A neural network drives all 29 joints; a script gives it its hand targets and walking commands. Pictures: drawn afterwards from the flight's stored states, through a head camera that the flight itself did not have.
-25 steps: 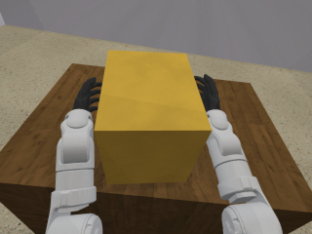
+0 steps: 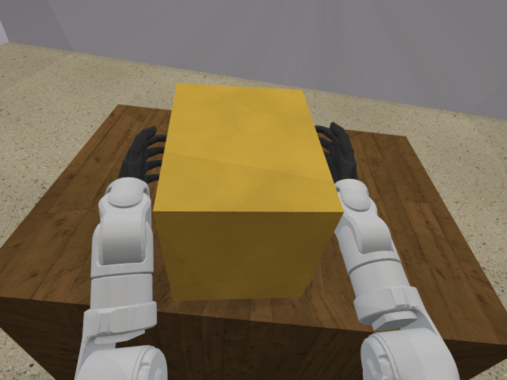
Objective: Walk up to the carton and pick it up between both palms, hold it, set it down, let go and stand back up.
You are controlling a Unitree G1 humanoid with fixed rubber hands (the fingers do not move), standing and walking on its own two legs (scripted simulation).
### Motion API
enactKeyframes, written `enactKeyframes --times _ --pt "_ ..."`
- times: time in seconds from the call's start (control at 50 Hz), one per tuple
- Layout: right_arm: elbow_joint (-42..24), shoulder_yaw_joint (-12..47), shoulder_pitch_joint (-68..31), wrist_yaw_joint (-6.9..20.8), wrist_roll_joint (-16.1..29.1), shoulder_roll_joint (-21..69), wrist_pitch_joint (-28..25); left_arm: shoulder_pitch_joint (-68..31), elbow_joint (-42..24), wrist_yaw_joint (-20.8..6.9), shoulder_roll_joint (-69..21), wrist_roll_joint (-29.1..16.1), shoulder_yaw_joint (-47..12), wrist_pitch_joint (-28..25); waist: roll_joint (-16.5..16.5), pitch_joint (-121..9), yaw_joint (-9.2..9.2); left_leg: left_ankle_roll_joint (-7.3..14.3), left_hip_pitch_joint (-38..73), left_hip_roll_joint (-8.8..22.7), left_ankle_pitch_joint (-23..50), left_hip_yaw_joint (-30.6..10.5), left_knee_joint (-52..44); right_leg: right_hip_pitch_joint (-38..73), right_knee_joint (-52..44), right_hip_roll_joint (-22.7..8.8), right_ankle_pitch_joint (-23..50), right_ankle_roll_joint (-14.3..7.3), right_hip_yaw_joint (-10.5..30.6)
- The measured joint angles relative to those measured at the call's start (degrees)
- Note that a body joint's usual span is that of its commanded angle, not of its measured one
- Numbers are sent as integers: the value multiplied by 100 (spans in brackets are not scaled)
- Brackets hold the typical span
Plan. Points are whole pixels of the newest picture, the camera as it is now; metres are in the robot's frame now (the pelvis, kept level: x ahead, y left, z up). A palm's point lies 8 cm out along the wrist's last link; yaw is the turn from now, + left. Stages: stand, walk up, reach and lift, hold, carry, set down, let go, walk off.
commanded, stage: hold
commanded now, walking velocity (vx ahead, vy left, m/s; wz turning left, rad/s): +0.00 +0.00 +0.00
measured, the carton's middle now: (239, 191) +0.38 +0.01 +0.13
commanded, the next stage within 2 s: none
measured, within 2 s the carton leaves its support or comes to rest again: neither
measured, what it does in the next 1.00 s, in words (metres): stands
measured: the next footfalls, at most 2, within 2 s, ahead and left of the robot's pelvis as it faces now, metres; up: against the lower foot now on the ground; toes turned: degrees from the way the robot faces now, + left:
none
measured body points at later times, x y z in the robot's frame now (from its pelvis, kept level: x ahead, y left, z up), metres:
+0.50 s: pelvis +0.00 +0.00 +0.00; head -0.03 +0.03 +0.45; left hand +0.37 +0.16 +0.17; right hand +0.38 -0.15 +0.18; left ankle +0.03 +0.12 -0.75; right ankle +0.00 -0.11 -0.75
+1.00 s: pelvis +0.00 +0.00 +0.00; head -0.03 +0.03 +0.45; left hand +0.37 +0.16 +0.17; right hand +0.38 -0.15 +0.18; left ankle +0.03 +0.12 -0.75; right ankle +0.00 -0.11 -0.75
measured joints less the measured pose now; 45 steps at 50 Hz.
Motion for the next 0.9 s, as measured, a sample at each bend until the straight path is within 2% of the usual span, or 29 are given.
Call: enactKeyframes --times 0.34,0.6,0.9 --pt "227 -168 -192 91 -135 -7 -50 -195 250 74 -2 30 7 -59 43 -44 12 -1 -87 -9 27 -17 -27 -95 8 -6 -2 -6 -20" --pt "-193 89 107 -27 87 7 3 193 -239 39 12 -39 -72 4 -6 23 -51 -30 -8 19 -51 -50 51 38 -6 26 -41 -26 -48" --pt "-5 -73 -58 6 -101 11 0 -114 95 12 7 -15 23 -37 69 -8 -12 0 -65 -10 44 -17 -32 -80 20 -3 6 -9 -17"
